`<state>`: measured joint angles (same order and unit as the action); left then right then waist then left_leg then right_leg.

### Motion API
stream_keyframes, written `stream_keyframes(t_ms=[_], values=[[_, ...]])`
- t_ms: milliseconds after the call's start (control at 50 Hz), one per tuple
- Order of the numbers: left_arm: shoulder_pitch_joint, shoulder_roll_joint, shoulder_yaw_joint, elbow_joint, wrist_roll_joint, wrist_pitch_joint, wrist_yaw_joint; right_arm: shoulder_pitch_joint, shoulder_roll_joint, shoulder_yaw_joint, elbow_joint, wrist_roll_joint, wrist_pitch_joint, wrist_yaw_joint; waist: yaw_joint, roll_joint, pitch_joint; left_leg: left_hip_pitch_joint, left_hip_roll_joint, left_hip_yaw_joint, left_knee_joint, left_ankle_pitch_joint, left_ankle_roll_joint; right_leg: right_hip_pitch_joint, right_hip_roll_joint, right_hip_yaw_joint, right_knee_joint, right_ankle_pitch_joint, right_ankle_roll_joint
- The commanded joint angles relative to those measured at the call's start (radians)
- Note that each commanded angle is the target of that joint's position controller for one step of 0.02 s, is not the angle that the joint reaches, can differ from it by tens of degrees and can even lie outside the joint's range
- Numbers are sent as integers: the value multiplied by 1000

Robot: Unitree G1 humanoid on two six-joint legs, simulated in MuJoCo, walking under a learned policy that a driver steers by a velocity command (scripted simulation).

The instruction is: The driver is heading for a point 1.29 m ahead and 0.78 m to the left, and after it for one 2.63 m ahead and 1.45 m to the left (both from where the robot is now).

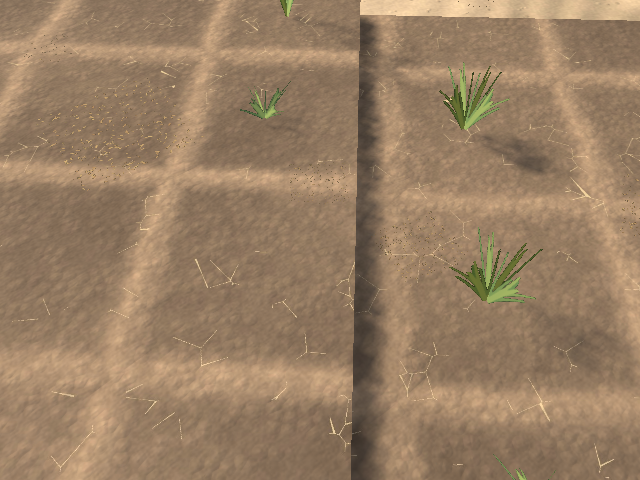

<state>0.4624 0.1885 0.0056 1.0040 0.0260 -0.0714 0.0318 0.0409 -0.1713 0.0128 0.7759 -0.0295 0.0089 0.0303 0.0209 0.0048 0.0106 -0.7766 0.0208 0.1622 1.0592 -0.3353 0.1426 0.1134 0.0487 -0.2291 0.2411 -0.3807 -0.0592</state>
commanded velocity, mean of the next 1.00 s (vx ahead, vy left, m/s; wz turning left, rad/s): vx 0.50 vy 0.00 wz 0.57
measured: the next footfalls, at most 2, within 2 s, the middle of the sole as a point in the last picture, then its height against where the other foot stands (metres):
left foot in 0.04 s outside the picture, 0.06 m higher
right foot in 0.56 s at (362, 428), level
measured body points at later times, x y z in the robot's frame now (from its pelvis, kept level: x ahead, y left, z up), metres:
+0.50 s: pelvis +0.29 +0.02 +0.06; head +0.32 +0.04 +0.51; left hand +0.43 +0.31 -0.04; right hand +0.36 -0.27 -0.06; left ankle +0.13 +0.05 -0.67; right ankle +0.48 -0.08 -0.64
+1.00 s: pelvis +0.57 +0.05 +0.01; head +0.53 +0.06 +0.46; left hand +0.55 +0.36 -0.11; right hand +0.79 -0.16 -0.07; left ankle +0.56 +0.09 -0.65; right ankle +0.56 -0.07 -0.73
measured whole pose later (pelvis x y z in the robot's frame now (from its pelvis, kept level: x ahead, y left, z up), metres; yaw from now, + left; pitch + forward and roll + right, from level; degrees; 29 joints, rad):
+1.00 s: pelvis +0.57 +0.05 +0.01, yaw +31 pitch -2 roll -2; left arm 0.22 0.31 0.06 0.83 0.03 0.01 0.03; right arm 0.27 -0.30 -0.07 0.67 -0.01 0.11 0.04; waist -0.10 -0.03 -0.03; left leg -0.50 0.01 0.16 1.12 -0.58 0.20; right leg 0.01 -0.09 -0.43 0.37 -0.28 0.00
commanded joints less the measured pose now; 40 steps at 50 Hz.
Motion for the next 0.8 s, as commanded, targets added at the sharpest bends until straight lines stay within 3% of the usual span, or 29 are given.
stream_keyframes(t_ms=[20,40,60,80,100,120,140,160,180,220,260,320,380,480,540,560,580,600,620,640,660,680,700,720,760,800], values=[[0,220,44,-59,14,6,11,161,-79,-20,-28,18,-11,-3,-128,-139,-99,311,-128,60,-87,-167,78,-51,-334,13,361,1620,-46],[-43,235,51,-87,-1,6,1,303,-126,-43,10,14,-23,-6,-199,-126,-176,533,-130,-31,-216,-122,124,-164,-321,2,597,1487,-48],[-61,185,43,-148,-21,-9,-14,379,-259,-91,15,-3,-27,-18,-224,56,-255,756,67,-462,-452,-266,238,-434,-210,-10,1006,883,-3],[-151,173,51,-224,0,-19,-42,310,-342,-119,14,29,-15,-19,-157,195,-247,843,268,-1080,-755,-165,339,-776,44,172,1287,-5,41],[-174,167,46,-252,18,-27,-54,257,-316,-117,14,35,-13,-26,-108,53,-136,768,286,-987,-758,-195,317,-877,-44,336,1278,51,29],[-176,160,47,-253,3,-26,-53,244,-253,-105,27,19,-16,-32,-76,-25,-10,626,272,-881,-745,-155,274,-884,-68,311,1235,67,31],[-153,141,46,-255,-6,-20,-44,221,-207,-96,38,14,-22,-35,-12,-86,80,488,223,-735,-764,-24,205,-834,-112,297,1108,83,37],[-126,125,42,-257,3,-3,-36,181,-177,-88,35,15,-36,-38,34,-71,91,407,165,-616,-763,109,167,-760,-133,293,1016,74,55],[-101,114,39,-250,13,19,-32,156,-166,-87,26,15,-52,-35,51,-31,65,372,118,-514,-767,234,150,-688,-139,286,962,80,70],[-122,113,40,-268,18,40,-35,197,-181,-96,33,21,-73,-29,40,1,11,410,59,-406,-772,468,152,-649,-128,255,877,131,87],[-199,122,44,-303,17,41,-40,244,-213,-107,41,26,-75,-31,19,4,-7,478,31,-382,-788,506,142,-681,-122,241,778,199,107],[-316,126,45,-344,15,42,-45,332,-226,-116,47,31,-69,-33,-39,23,-20,630,27,-407,-784,508,117,-780,-115,245,657,296,125],[-416,136,44,-380,15,37,-51,402,-232,-120,45,24,-64,-39,-87,42,-15,761,52,-462,-768,502,117,-872,-110,262,584,340,128],[-533,172,41,-431,8,15,-60,427,-265,-132,16,6,-72,-58,-115,69,25,861,90,-553,-686,496,102,-901,-109,305,403,373,106],[-529,164,32,-442,-3,0,-61,403,-273,-137,-4,1,-67,-68,-110,71,44,791,58,-584,-626,474,52,-721,-84,291,238,385,88],[-465,167,34,-421,-9,4,-53,397,-287,-136,-5,4,-63,-62,-83,55,21,702,44,-573,-608,534,43,-554,-34,230,229,315,91],[-333,193,50,-379,-12,-1,-41,384,-293,-136,-7,-3,-64,-54,-20,37,-26,671,12,-564,-441,606,19,-394,-29,248,229,316,73],[-215,215,62,-359,12,-25,-41,457,-266,-129,20,37,-66,-32,4,-138,-181,519,-110,-464,-184,711,-45,-37,-40,223,249,448,42],[-75,240,82,-329,12,-24,-43,474,-218,-110,24,72,-63,-30,71,-239,-344,215,-173,-404,154,387,-113,342,-226,461,209,478,-12],[-3,227,81,-308,3,-11,-38,416,-163,-85,2,63,-56,-43,90,-282,-427,37,-164,-336,363,-270,-128,478,-441,623,231,585,-38],[-31,177,70,-317,16,8,-30,324,-203,-85,-7,43,-47,-58,92,-73,-376,2,-93,-295,405,-259,-126,377,-438,578,225,511,-10],[-81,169,65,-307,23,15,-19,239,-209,-85,-32,26,-46,-56,77,-2,-279,-39,-66,-269,382,-204,-118,273,-407,511,191,482,0],[-123,165,63,-293,31,19,-10,203,-198,-83,-60,16,-35,-49,44,-2,-235,-56,-46,-228,386,-189,-105,194,-385,453,159,419,9],[-140,159,56,-274,30,19,-8,185,-185,-81,-86,3,-17,-35,6,-41,-197,-31,-36,-193,402,-201,-95,88,-368,407,106,318,19],[-230,166,50,-270,15,15,-21,204,-169,-80,-111,0,23,-5,-90,-71,-109,110,-54,-120,375,-191,-85,-175,-328,288,-50,183,45],[-395,249,73,-283,-1,10,-17,267,-208,-89,-145,3,61,20,-207,-175,-76,255,-9,-101,303,-103,-83,-355,-341,214,-201,71,33]])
